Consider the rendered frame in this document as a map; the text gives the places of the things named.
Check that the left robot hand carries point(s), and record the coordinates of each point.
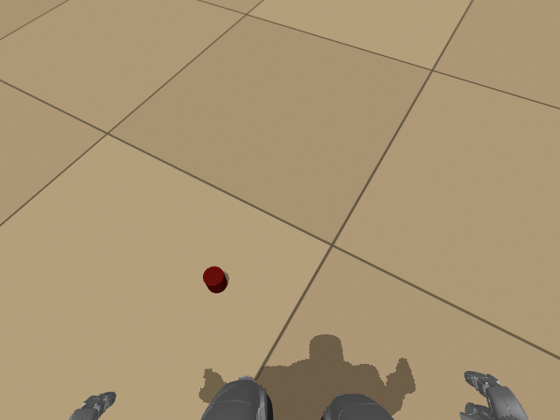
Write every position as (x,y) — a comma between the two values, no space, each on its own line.
(94,407)

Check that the right robot hand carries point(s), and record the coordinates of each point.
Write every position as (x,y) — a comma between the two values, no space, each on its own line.
(501,400)

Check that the tin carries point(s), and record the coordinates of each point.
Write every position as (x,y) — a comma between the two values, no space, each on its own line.
(215,279)

